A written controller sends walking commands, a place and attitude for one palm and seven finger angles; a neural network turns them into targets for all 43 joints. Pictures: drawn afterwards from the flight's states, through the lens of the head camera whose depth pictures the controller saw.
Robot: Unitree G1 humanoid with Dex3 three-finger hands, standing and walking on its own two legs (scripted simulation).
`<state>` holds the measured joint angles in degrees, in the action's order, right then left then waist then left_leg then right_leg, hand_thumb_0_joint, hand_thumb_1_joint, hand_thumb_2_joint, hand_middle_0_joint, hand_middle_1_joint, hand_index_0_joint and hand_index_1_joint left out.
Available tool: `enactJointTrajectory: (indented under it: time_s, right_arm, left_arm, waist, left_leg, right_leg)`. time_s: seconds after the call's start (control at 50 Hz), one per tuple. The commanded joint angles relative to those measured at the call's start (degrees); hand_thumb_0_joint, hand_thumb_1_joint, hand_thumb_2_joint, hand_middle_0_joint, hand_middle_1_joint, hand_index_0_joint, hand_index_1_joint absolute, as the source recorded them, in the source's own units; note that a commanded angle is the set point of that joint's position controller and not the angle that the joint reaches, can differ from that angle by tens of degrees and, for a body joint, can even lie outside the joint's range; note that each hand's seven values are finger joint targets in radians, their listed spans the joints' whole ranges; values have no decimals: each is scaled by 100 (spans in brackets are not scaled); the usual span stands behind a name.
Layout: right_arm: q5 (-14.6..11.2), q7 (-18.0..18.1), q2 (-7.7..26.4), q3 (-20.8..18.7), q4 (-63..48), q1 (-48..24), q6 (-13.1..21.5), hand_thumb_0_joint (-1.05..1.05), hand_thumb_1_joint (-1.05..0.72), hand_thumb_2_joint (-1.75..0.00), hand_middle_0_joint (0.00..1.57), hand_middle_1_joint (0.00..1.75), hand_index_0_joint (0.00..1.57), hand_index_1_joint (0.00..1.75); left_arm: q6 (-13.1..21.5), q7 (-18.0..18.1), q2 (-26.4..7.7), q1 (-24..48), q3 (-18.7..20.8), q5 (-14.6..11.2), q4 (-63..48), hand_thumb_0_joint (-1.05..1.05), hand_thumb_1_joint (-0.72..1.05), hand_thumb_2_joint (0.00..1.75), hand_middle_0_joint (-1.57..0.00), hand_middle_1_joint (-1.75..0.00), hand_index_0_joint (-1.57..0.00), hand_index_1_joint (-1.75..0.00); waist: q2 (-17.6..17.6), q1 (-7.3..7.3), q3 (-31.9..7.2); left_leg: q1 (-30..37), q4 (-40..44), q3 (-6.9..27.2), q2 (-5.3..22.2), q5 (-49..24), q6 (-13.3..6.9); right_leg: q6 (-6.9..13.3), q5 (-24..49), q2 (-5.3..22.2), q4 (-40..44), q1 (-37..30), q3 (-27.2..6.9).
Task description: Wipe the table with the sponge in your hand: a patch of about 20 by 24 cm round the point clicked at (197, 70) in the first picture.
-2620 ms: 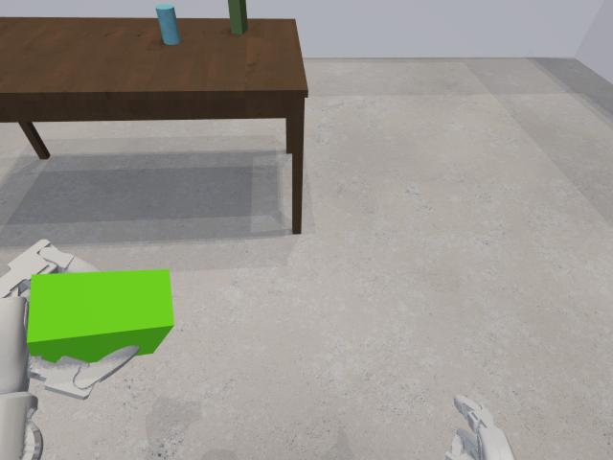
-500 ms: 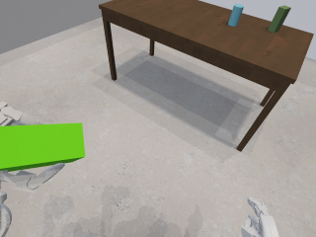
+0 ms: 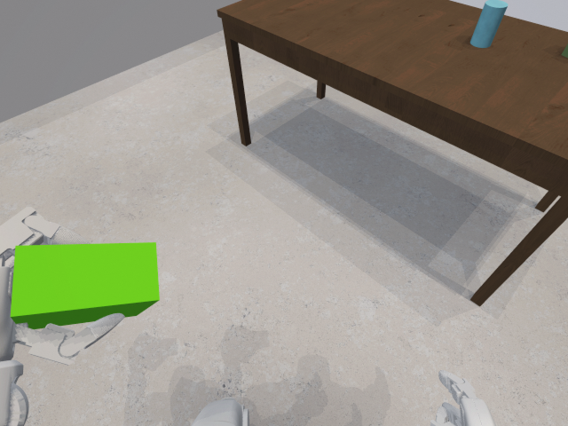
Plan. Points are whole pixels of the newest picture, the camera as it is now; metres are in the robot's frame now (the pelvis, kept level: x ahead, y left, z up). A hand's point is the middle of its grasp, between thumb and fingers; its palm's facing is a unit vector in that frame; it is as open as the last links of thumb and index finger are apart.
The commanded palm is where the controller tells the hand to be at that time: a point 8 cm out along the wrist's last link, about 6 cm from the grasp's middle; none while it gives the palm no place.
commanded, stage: walk to a spot facing it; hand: left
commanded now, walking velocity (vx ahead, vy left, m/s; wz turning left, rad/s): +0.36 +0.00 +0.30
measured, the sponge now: (106, 285) +0.23 +0.20 +0.16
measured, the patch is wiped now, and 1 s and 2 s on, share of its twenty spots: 0.00 0.00 0.00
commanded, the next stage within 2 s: none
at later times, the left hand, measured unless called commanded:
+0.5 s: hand (122, 213) +0.31 +0.20 +0.18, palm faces +0.53 -0.69 -0.49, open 10.0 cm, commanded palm +0.25 +0.24 +0.18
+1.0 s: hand (109, 157) +0.40 +0.25 +0.18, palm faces +0.62 -0.63 -0.46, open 10.0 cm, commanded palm +0.31 +0.27 +0.18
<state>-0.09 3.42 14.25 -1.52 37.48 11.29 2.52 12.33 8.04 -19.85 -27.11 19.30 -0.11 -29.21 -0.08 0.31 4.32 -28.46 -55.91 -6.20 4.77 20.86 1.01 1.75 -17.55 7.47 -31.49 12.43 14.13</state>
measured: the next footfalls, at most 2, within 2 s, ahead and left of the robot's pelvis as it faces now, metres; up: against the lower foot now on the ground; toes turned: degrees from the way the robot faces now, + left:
left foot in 0.14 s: +0.16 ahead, +0.14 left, +0.00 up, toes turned +12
right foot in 0.44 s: +0.22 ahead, -0.16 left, +0.00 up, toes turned -5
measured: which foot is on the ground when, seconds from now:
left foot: up 0.00-0.12, down 0.14-0.44, up 0.46-0.82, down 0.84-1.00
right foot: down 0.00-0.16, up 0.18-0.42, down 0.44-0.84, up 0.86-1.00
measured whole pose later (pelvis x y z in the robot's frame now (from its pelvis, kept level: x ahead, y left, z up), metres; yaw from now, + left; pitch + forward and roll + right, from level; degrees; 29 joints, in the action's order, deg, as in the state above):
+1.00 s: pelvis +0.25 -0.05 -0.02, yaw +20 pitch -1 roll +0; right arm -1.5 1.9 8.3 -1.2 32.7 8.2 4.4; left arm 12.0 8.4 -25.3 -23.7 24.2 -1.0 -33.9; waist 2.1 -1.7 5.8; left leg -22.9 -36.7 -6.0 2.8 13.4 -2.0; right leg -3.2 -27.7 6.3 -72.6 30.4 4.6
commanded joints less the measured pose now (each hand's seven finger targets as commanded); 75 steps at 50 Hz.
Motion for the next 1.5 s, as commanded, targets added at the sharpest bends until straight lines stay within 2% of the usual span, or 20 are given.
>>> enactJointTrajectory:
  time_s: [0.0, 0.1, 0.14, 0.16, 0.38, 0.42, 0.46, 0.56, 0.72, 0.78, 0.8, 0.82, 0.86, 0.98, 1.14, 1.16, 1.2, 1.22, 1.32, 1.48]
  right_arm:
    - [37, 22, 159, -110, -1238, -508, 289, 0, -90, -90, 20, 30, 20, 30]
    - [-8, 153, 343, -248, -1289, -81, 322, 0, -90, -90, 20, 30, 20, 30]
    - [-41, 60, 443, -234, -1345, -196, 378, 0, -90, -90, 20, 30, 20, 30]
    - [-29, 24, 439, -212, -1236, -245, 418, 0, -90, -90, 20, 30, 20, 30]
    - [-42, 108, 253, -122, -1009, -284, 604, 0, -90, -90, 20, 30, 20, 30]
    - [-49, 118, 14, -58, -1041, -304, 507, 0, -90, -90, 20, 30, 20, 30]
    - [21, 69, 269, -96, -993, -652, 570, 0, -90, -90, 20, 30, 20, 30]
    - [11, 34, 196, -2, -876, -734, 339, 0, -90, -90, 20, 30, 20, 30]
    - [25, -4, 168, -174, -1434, -414, 272, 0, -90, -90, 20, 30, 20, 30]
    - [2, 63, 227, -258, -1431, -125, 279, 0, -90, -90, 20, 30, 20, 30]
    - [-12, 85, 340, -310, -1444, -89, 290, 0, -90, -90, 20, 30, 20, 30]
    - [6, 49, 463, -331, -1470, -208, 331, 0, -90, -90, 20, 30, 20, 30]
    - [-110, -83, 491, -323, -1361, -273, 448, 0, -90, -90, 20, 30, 20, 30]
    - [-119, -136, 286, -247, -1219, -384, 594, 0, -90, -90, 20, 30, 20, 30]
    - [-61, 124, 304, -99, -980, -366, 626, 0, -90, -90, 20, 30, 20, 30]
    - [-84, 146, 210, -52, -993, -358, 593, 0, -90, -90, 20, 30, 20, 30]
    - [-23, 175, 114, 10, -1030, -610, 578, 0, -90, -90, 20, 30, 20, 30]
    - [52, 144, 306, -73, -1005, -662, 637, 0, -90, -90, 20, 30, 20, 30]
    - [57, 104, 197, -21, -966, -778, 401, 0, -90, -90, 20, 30, 20, 30]
    - [0, 78, 70, -161, -1544, -398, 183, 0, -90, -90, 20, 30, 20, 30]
  left_arm:
    - [352, 356, -1143, 83, 1021, -150, -1434, 0, 10, 130, -120, -160, -120, -160]
    - [388, 431, -1022, 534, 767, -141, -1586, 0, 10, 130, -120, -160, -120, -160]
    - [534, 431, -1024, 719, 761, -130, -1667, 0, 10, 130, -120, -160, -120, -160]
    - [481, 306, -1293, 621, 832, -76, -1189, 0, 10, 130, -120, -160, -120, -160]
    - [332, 183, -870, 315, 780, -145, -1127, 0, 10, 130, -120, -160, -120, -160]
    - [185, 215, -1275, 664, 951, -60, -827, 0, 10, 130, -120, -160, -120, -160]
    - [173, 209, -1448, 1032, 1046, -138, -772, 0, 10, 130, -120, -160, -120, -160]
    - [343, 142, -1014, 745, 680, -98, -976, 0, 10, 130, -120, -160, -120, -160]
    - [264, 404, -1158, 204, 1003, -155, -1753, 0, 10, 130, -120, -160, -120, -160]
    - [259, 446, -1101, 498, 835, -160, -1883, 0, 10, 130, -120, -160, -120, -160]
    - [364, 458, -1161, 632, 891, -129, -2025, 0, 10, 130, -120, -160, -120, -160]
    - [486, 444, -1117, 563, 906, -167, -2113, 0, 10, 130, -120, -160, -120, -160]
    - [493, 276, -1647, 530, 1185, -49, -1547, 0, 10, 130, -120, -160, -120, -160]
    - [492, 123, -1096, -299, 1188, -280, -2364, 0, 10, 130, -120, -160, -120, -160]
    - [153, 83, -684, 587, 608, -165, -959, 0, 10, 130, -120, -160, -120, -160]
    - [77, 85, -740, 763, 555, -102, -912, 0, 10, 130, -120, -160, -120, -160]
    - [-49, 150, -1361, 979, 809, -126, -773, 0, 10, 130, -120, -160, -120, -160]
    - [-27, 191, -1336, 1266, 749, -162, -1024, 0, 10, 130, -120, -160, -120, -160]
    - [182, 177, -1209, 708, 781, -117, -1354, 0, 10, 130, -120, -160, -120, -160]
    - [125, 448, -1227, -217, 1150, -299, -1903, 0, 10, 130, -120, -160, -120, -160]
  waist:
    - [846, 227, -811]
    - [-205, -158, -1197]
    - [-2102, -103, -1272]
    - [-1726, -101, -1078]
    - [-765, 54, -943]
    - [1933, 153, -859]
    - [1567, 146, -633]
    - [909, 57, -552]
    - [1050, 262, -811]
    - [362, -135, -1317]
    - [-638, -246, -1664]
    - [-2306, -190, -1670]
    - [-1330, -73, -1423]
    - [-1496, 26, -1253]
    - [-988, 82, -859]
    - [-476, 92, -856]
    - [1995, 275, -608]
    - [1784, 168, -595]
    - [757, 64, -367]
    - [1056, 81, -1378]
  left_leg:
    - [115, 1625, -477, -76, -132, -65]
    - [2399, 3014, -348, -158, -915, -309]
    - [3588, 3709, 3319, 1926, -2657, -1545]
    - [3194, 3807, 3794, 2207, -2028, -1764]
    - [459, 2813, 556, 686, 918, -621]
    - [-1208, -236, -219, -359, 1381, -165]
    - [-1726, -1968, 743, -113, 859, -70]
    - [-1216, -1061, 352, 143, 75, 94]
    - [9, 1673, -661, -112, -116, -36]
    - [1732, 2679, -951, -566, -724, -122]
    - [2875, 2894, -190, -213, -897, -379]
    - [3571, 3274, 2405, 1352, -2468, -1202]
    - [3218, 3485, 3896, 2089, -2773, -1777]
    - [1334, 3891, 1742, 1076, -699, -1212]
    - [645, 3238, 1299, 691, 983, -814]
    - [309, 2436, 1027, 386, 1056, -649]
    - [-1616, -940, 313, -484, 1436, -125]
    - [-1716, -1695, 804, -237, 907, -32]
    - [-1205, -1326, 311, 84, 233, 219]
    - [680, 2256, -979, -517, -309, 143]
  right_leg:
    - [617, 1287, 1310, 1232, -889, -1161]
    - [49, 1476, 737, -1109, 67, -446]
    - [-348, -1795, -407, -3591, 2315, -644]
    - [-309, -1800, -191, -4092, 2668, -1222]
    - [-537, -203, -432, -16, -580, -163]
    - [341, -1302, 1477, 1507, -1287, -3223]
    - [853, -1460, 2247, 2050, -1033, -4474]
    - [437, 1543, 1516, 1414, -1072, -1322]
    - [489, 2696, 1521, 889, -1196, -651]
    - [129, 2938, 1199, -1038, -554, -88]
    - [-123, 2232, 889, -2471, 317, 29]
    - [-471, -1103, -89, -4088, 1822, -205]
    - [-403, -1761, -132, -5009, 2832, -1376]
    - [-570, -514, 27, -3069, 1805, -944]
    - [-657, -501, -585, 77, -215, -267]
    - [-499, -682, -301, 723, -589, -663]
    - [592, -861, 2175, 1975, -1244, -4032]
    - [717, -691, 2364, 2016, -1041, -4233]
    - [356, 2937, 1551, 1203, -991, -1142]
    - [168, 4927, 1358, -447, -1281, -107]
